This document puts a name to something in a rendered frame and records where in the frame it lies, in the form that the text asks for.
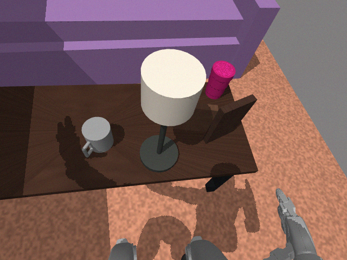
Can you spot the right robot hand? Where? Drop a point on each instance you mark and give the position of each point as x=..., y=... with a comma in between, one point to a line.
x=298, y=237

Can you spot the coffee table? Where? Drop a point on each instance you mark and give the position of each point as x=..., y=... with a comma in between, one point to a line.
x=41, y=142

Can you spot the sofa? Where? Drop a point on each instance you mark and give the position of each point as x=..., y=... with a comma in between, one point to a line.
x=104, y=42

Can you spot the desk lamp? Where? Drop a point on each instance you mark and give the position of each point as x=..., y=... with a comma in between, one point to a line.
x=171, y=84

